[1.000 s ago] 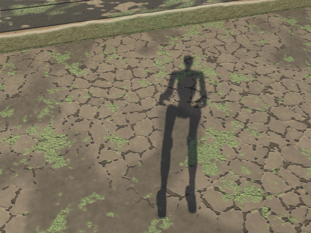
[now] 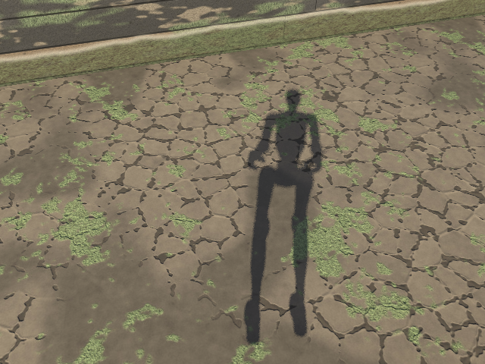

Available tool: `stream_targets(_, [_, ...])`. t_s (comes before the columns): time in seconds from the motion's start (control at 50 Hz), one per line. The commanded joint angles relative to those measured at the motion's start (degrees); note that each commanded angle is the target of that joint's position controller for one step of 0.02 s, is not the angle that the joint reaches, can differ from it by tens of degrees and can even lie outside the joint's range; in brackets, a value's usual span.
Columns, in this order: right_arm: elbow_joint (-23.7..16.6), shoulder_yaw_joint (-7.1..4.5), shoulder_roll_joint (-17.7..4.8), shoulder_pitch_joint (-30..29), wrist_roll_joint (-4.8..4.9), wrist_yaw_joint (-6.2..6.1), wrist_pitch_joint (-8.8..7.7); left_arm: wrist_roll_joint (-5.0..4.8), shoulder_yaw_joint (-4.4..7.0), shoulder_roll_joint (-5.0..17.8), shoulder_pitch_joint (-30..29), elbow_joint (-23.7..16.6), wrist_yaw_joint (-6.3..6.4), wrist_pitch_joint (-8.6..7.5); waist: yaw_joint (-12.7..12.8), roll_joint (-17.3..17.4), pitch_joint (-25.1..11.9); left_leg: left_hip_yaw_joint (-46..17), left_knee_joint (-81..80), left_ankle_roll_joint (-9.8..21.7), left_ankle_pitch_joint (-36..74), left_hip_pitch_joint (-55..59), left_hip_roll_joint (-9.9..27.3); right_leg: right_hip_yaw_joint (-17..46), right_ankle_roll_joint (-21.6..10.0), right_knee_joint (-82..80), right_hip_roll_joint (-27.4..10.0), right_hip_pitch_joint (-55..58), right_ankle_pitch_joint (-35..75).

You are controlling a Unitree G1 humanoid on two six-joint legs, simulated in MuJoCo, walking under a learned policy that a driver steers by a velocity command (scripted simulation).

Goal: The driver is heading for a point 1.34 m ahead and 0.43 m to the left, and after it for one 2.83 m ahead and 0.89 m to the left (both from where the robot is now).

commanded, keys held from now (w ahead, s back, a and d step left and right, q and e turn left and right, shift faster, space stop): no key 1.00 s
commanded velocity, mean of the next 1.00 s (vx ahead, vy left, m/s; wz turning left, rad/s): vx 0.07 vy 0.00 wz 0.00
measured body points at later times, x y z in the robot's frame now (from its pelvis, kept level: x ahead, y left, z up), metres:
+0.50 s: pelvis +0.01 +0.00 +0.02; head +0.02 +0.00 +0.47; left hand +0.11 +0.23 -0.11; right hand +0.12 -0.23 -0.10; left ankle -0.05 +0.10 -0.72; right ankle -0.01 -0.11 -0.72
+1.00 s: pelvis -0.01 -0.01 +0.02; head +0.00 +0.00 +0.47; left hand +0.12 +0.23 -0.10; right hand +0.11 -0.23 -0.10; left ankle -0.05 +0.11 -0.72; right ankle -0.01 -0.11 -0.72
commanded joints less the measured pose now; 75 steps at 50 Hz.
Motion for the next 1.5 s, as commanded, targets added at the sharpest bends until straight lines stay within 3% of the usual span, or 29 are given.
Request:
stream_targets(0.02, [-2.53,-1.55,-4.89,0.06,0.48,-0.73,-0.79,-0.03,1.37,3.97,-1.63,-3.21,0.58,-0.50,0.57,2.58,1.48,-5.09,-8.86,1.85,17.78,0.79,2.84,2.63,-1.76,-7.87,-1.96,-1.63,9.29])
stream_targets(0.12, [-0.32,-1.69,-4.91,0.97,0.92,-1.25,-0.94,-0.81,1.62,4.21,-0.11,-0.17,1.12,-0.36,0.54,0.67,1.48,-5.67,-12.80,0.87,25.89,4.19,3.74,4.43,-1.00,-13.31,-3.61,1.66,16.77])
stream_targets(0.22, [1.79,-2.05,-5.64,2.26,1.43,-1.49,-0.69,-1.53,1.75,4.69,1.76,2.41,1.83,-0.50,0.25,0.97,-1.34,-5.70,-15.58,0.41,33.09,8.69,4.52,4.27,-1.20,-15.13,-4.72,5.10,23.10])
stream_targets(0.4, [3.10,-2.13,-6.48,2.71,1.37,-1.86,0.47,-1.46,1.92,5.74,3.75,4.12,2.30,-0.26,0.09,1.07,-1.97,-4.99,-16.78,0.49,34.52,9.72,4.87,3.61,-1.89,-16.07,-5.38,5.22,25.79])
stream_targets(0.48, [2.85,-1.87,-6.32,1.99,1.21,-1.62,0.86,-1.29,1.82,6.14,2.97,4.19,2.08,0.19,-0.04,-0.72,-1.92,-4.33,-16.36,0.66,29.53,8.33,4.50,4.05,-2.19,-16.35,-5.56,5.41,27.55])
stream_targets(0.58, [3.55,-1.73,-6.72,2.22,1.06,-1.68,0.62,-1.38,1.75,6.64,2.77,4.76,2.00,0.57,0.15,0.57,-0.38,-4.62,-17.25,0.58,26.67,6.67,4.60,4.60,-2.34,-17.36,-5.73,4.77,24.99])
stream_targets(0.78, [3.65,-1.69,-7.20,1.47,1.18,-1.64,0.42,-1.12,2.03,6.84,1.48,4.76,1.71,0.60,0.32,0.76,-0.76,-5.07,-17.10,0.97,24.04,5.44,4.76,4.75,-2.36,-18.07,-5.41,4.52,22.47])
stream_targets(0.8, [2.82,-1.69,-7.27,-0.12,0.63,-1.11,0.70,-0.65,2.22,7.88,0.76,4.33,1.43,0.52,0.07,-0.91,0.29,-4.36,-16.07,1.40,20.89,3.68,4.14,4.69,-2.15,-17.17,-5.11,3.92,20.51])
stream_targets(0.84, [2.44,-1.57,-6.93,-0.04,0.51,-0.74,0.90,-0.45,2.14,7.38,0.28,3.53,1.15,0.59,0.06,-0.41,-0.64,-4.23,-15.51,1.51,19.18,2.71,3.93,5.09,-2.58,-16.87,-5.33,3.80,19.65])
stream_targets(0.94, [1.34,-1.69,-7.30,-0.29,0.52,-0.71,0.87,-0.44,2.32,7.75,-0.16,2.15,1.08,0.63,0.11,0.55,-1.49,-4.43,-14.11,2.01,21.00,2.24,4.16,4.93,-2.69,-15.33,-5.05,2.73,18.77])
stream_targets(0.96, [1.28,-2.05,-7.67,-1.56,1.16,-0.55,0.97,-0.68,2.32,7.68,-1.49,1.67,0.85,0.13,-0.14,2.89,-1.69,-4.50,-13.86,1.49,23.30,1.92,3.89,4.83,-1.90,-14.93,-4.59,2.85,19.20])
stream_targets(1.18, [-0.86,-2.35,-6.99,-2.77,0.95,0.14,1.39,-0.44,2.42,6.98,-2.93,-0.67,0.80,0.10,-0.07,-0.13,-1.94,-5.36,-13.85,1.72,20.76,0.56,3.98,4.53,-1.31,-14.13,-4.41,2.32,16.45])
stream_targets(1.24, [-0.99,-2.82,-8.07,-2.39,0.88,-0.09,1.35,-0.65,2.55,7.11,-2.36,-1.21,1.18,0.02,0.09,1.83,-1.77,-5.96,-14.40,1.75,23.38,0.94,4.17,4.13,-1.50,-13.03,-4.38,1.53,15.51])
stream_targets(1.38, [-2.00,-2.92,-7.34,-3.31,0.79,0.18,1.53,-0.53,2.56,6.83,-2.72,-2.15,1.13,-0.20,-0.15,0.43,-2.15,-5.93,-14.44,1.86,21.17,1.16,3.92,4.32,-1.26,-13.24,-4.64,0.81,14.65])
stream_targets(1.4, [-1.84,-2.26,-5.61,-2.87,0.60,0.33,1.36,-0.50,2.03,5.49,-2.01,-1.73,0.99,-0.24,-0.16,-0.03,-3.87,-6.02,-16.24,1.33,15.55,1.55,3.94,5.01,-0.97,-15.48,-5.06,2.43,11.72])
stream_targets(1.42, [-1.38,-1.77,-4.33,-2.48,0.58,0.52,1.16,-0.59,1.76,4.97,-1.68,-1.14,0.81,-0.25,-0.22,-0.73,-3.21,-6.02,-18.01,0.64,10.02,1.12,3.47,5.62,-0.59,-17.51,-5.22,3.28,9.18])
stream_targets(1.5, [-0.10,-2.25,-6.03,-1.27,0.52,0.48,0.56,-0.65,2.10,6.30,-1.07,0.00,0.24,-0.50,-0.43,0.68,0.77,-5.71,-18.20,0.94,3.90,1.55,1.89,4.59,-0.75,-17.30,-3.56,1.54,4.72])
